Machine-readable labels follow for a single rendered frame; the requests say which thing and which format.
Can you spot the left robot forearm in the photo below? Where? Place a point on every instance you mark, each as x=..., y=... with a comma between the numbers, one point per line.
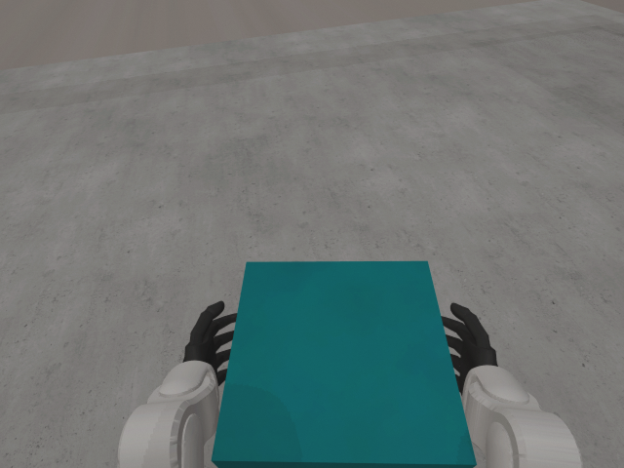
x=170, y=431

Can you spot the robot left hand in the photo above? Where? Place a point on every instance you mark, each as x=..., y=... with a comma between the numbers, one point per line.
x=203, y=342

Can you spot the right robot forearm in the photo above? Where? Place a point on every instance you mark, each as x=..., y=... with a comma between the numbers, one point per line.
x=510, y=427

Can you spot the carton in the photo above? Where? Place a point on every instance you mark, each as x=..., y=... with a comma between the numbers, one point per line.
x=340, y=364

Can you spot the robot right hand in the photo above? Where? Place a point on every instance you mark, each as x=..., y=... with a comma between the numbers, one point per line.
x=474, y=348

